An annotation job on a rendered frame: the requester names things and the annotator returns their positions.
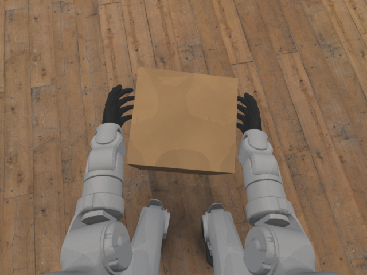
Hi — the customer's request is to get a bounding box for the right robot upper arm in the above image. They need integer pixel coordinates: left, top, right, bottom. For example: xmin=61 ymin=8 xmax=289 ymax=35
xmin=243 ymin=223 xmax=342 ymax=275

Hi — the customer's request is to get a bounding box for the left robot hand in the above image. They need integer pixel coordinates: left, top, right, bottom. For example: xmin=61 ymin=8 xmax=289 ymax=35
xmin=102 ymin=84 xmax=135 ymax=127

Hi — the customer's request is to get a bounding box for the robot right foot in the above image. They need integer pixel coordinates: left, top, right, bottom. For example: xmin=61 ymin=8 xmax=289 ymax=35
xmin=201 ymin=222 xmax=213 ymax=267

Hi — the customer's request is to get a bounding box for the left robot upper arm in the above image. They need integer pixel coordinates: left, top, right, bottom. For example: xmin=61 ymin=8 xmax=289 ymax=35
xmin=43 ymin=220 xmax=133 ymax=275

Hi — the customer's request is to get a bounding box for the right robot forearm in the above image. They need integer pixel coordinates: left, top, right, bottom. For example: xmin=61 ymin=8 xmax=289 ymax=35
xmin=238 ymin=129 xmax=307 ymax=237

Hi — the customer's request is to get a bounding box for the right robot hand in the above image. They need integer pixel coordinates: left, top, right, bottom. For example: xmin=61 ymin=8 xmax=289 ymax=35
xmin=236 ymin=92 xmax=262 ymax=134

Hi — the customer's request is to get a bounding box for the robot left thigh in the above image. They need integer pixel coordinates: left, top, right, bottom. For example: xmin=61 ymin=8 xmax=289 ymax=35
xmin=119 ymin=205 xmax=170 ymax=275

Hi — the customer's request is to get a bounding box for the carton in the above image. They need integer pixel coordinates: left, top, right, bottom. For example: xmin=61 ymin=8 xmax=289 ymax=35
xmin=126 ymin=67 xmax=238 ymax=175

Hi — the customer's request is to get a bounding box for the left robot forearm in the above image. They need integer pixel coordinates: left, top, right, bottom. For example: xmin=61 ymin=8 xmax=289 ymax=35
xmin=60 ymin=123 xmax=126 ymax=269

